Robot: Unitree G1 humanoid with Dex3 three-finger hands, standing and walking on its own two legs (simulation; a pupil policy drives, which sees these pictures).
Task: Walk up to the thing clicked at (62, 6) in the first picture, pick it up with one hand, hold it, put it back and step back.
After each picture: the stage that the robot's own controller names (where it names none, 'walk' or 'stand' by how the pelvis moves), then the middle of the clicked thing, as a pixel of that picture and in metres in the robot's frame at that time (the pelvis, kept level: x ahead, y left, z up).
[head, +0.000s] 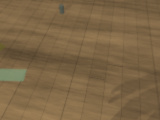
stand; (61, 9) +1.91 +0.31 -0.72
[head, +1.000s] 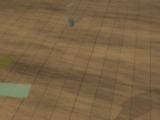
walk; (71, 22) +1.77 +0.34 -0.72
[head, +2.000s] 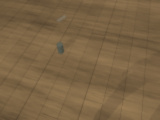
walk; (60, 48) +1.11 +0.33 -0.71
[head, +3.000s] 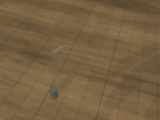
walk; (53, 92) +0.66 +0.27 -0.70
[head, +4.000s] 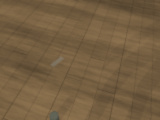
walk; (54, 118) +0.41 +0.20 -0.69
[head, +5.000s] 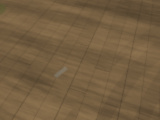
stand; out of the picture +0.32 +0.20 -0.71
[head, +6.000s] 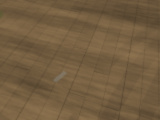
stand; out of the picture +0.31 +0.19 -0.72
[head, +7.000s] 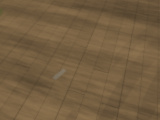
stand; out of the picture +0.32 +0.20 -0.73
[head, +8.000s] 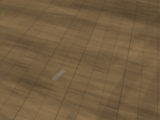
stand; out of the picture +0.30 +0.21 -0.73
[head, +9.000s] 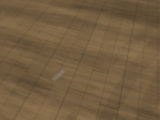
stand; out of the picture +0.30 +0.21 -0.73
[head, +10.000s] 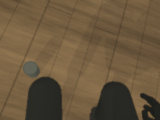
go down; (32, 69) +0.37 +0.23 -0.39
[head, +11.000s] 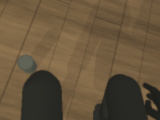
go down; (27, 64) +0.37 +0.25 -0.31
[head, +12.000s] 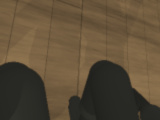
close in; out of the picture +0.35 +0.29 -0.22
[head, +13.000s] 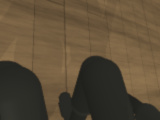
close; out of the picture +0.35 +0.29 -0.21
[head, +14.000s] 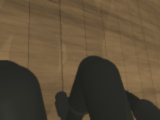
lift; out of the picture +0.35 +0.29 -0.22
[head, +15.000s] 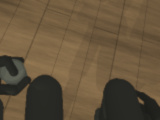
lift; (15, 76) +0.30 +0.24 -0.06
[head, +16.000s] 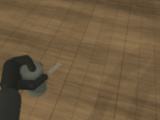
hold; (34, 79) +0.33 +0.17 +0.04
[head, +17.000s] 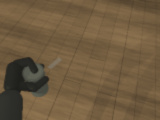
hold; (36, 80) +0.33 +0.17 +0.00
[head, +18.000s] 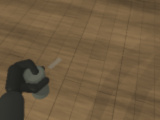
crouch; (37, 83) +0.33 +0.17 -0.01
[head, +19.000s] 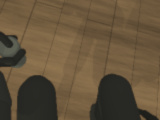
lower; (12, 53) +0.41 +0.23 -0.11
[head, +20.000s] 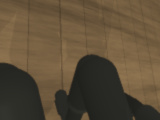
lower; out of the picture +0.38 +0.31 -0.22
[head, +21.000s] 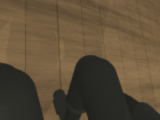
lower; out of the picture +0.37 +0.31 -0.22
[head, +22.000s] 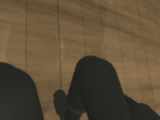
lower; out of the picture +0.36 +0.31 -0.22
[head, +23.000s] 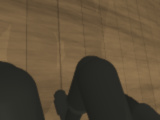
lower; out of the picture +0.36 +0.31 -0.22
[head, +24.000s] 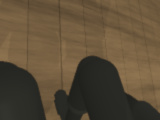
open; out of the picture +0.35 +0.29 -0.22
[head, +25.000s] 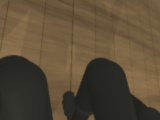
stand; out of the picture +0.35 +0.28 -0.22
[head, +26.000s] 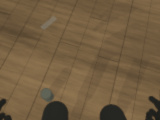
walk; (47, 95) +0.35 +0.22 -0.53
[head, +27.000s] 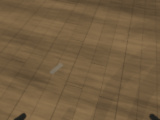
stand; out of the picture +0.33 +0.20 -0.66
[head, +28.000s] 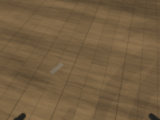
stand; out of the picture +0.32 +0.20 -0.66
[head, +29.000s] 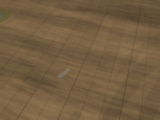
stand; out of the picture +0.36 +0.19 -0.72
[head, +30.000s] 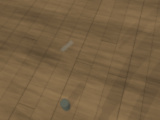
walk; (65, 105) +0.40 +0.20 -0.70
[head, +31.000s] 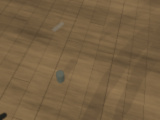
walk; (60, 76) +0.61 +0.16 -0.69
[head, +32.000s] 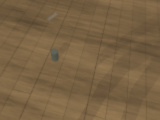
stand; (54, 55) +0.89 +0.25 -0.70
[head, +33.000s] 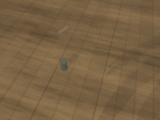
stand; (63, 65) +0.93 +0.20 -0.71
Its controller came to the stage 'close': yes
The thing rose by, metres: 0.70
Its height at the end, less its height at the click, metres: +0.00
